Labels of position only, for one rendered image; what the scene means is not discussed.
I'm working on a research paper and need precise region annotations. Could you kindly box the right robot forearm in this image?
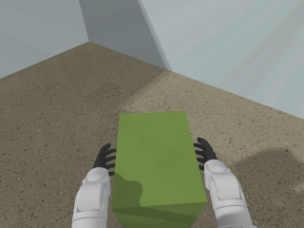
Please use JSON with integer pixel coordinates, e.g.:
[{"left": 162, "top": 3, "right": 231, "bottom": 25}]
[{"left": 204, "top": 159, "right": 257, "bottom": 228}]

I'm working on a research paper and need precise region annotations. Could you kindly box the left robot forearm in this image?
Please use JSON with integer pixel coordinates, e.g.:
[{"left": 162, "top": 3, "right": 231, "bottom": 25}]
[{"left": 71, "top": 167, "right": 111, "bottom": 228}]

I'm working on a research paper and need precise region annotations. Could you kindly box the carton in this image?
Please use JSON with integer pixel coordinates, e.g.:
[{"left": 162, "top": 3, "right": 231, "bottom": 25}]
[{"left": 111, "top": 110, "right": 207, "bottom": 228}]

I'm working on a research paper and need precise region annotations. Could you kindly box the right robot hand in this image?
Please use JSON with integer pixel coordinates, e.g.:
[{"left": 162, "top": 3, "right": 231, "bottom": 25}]
[{"left": 193, "top": 137, "right": 218, "bottom": 171}]

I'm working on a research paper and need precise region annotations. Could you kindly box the left robot hand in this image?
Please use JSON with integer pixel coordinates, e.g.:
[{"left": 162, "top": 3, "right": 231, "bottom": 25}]
[{"left": 93, "top": 143, "right": 117, "bottom": 177}]

